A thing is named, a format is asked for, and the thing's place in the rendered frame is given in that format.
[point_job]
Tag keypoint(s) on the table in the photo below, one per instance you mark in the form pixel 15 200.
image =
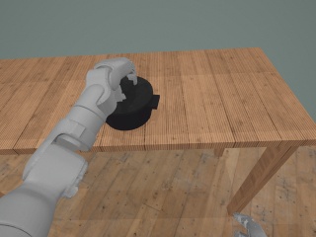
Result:
pixel 209 99

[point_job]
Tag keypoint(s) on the knob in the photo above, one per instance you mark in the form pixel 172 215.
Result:
pixel 126 86

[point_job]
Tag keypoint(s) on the pot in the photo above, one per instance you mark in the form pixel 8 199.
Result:
pixel 135 120

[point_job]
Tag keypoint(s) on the robot left hand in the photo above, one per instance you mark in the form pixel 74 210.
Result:
pixel 126 68

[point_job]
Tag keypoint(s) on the robot right hand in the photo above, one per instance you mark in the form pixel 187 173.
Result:
pixel 254 229

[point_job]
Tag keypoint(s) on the robot left forearm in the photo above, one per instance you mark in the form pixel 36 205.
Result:
pixel 78 130

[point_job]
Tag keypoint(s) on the lid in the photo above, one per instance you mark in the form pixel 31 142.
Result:
pixel 139 97

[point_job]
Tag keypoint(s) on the left robot upper arm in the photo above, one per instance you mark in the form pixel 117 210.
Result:
pixel 28 210

